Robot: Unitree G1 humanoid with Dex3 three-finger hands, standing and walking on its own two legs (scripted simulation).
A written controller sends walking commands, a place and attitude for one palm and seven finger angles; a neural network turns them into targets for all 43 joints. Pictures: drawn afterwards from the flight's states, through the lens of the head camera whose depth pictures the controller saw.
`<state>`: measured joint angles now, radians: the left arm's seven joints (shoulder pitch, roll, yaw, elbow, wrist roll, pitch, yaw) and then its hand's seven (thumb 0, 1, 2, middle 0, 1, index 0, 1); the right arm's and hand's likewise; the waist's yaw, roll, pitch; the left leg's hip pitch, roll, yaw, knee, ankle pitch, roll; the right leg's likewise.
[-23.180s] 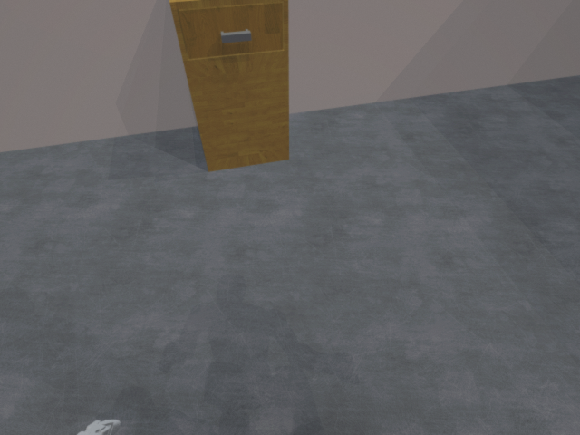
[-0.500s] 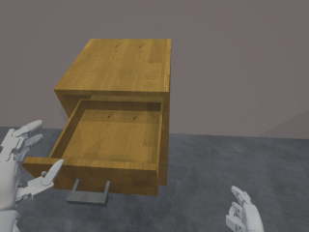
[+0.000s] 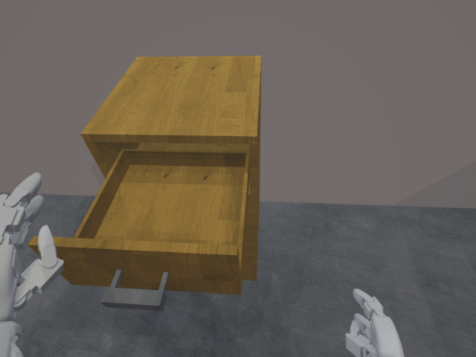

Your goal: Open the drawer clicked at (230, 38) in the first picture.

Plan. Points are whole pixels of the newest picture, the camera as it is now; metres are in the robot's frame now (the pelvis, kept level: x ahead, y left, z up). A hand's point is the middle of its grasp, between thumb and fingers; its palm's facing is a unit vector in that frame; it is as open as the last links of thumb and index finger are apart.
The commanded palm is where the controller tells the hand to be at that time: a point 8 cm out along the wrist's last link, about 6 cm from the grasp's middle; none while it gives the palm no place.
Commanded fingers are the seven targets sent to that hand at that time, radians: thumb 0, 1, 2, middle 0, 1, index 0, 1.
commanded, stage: step back with the hand held close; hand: left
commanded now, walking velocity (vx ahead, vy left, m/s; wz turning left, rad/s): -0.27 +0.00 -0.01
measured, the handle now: (138, 287) +0.25 +0.24 -0.08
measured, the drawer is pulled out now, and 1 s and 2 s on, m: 0.30 0.30 0.30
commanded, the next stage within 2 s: stop stepping back and stand still in 1.24 s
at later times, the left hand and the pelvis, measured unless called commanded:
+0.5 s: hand (20, 307) +0.13 +0.26 +0.15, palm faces +0.35 -0.81 -0.47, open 7.4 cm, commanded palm +0.07 +0.30 +0.18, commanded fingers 0.00 0.90 0.90 -0.20 -0.30 -0.20 -0.30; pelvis -0.06 +0.02 -0.01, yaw +0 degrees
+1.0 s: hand (15, 356) +0.09 +0.24 +0.16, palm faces +0.33 -0.84 -0.44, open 7.4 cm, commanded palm +0.01 +0.29 +0.18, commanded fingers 0.00 0.90 0.90 -0.20 -0.30 -0.20 -0.30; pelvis -0.12 +0.01 -0.02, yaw +0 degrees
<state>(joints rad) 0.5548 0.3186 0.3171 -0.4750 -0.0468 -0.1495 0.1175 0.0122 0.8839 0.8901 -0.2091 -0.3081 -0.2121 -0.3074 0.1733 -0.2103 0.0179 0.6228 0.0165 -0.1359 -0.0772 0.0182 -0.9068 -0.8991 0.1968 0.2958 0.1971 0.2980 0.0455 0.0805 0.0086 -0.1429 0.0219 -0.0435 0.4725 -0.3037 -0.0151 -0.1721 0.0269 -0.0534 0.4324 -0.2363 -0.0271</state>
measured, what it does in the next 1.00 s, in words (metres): shifts its weight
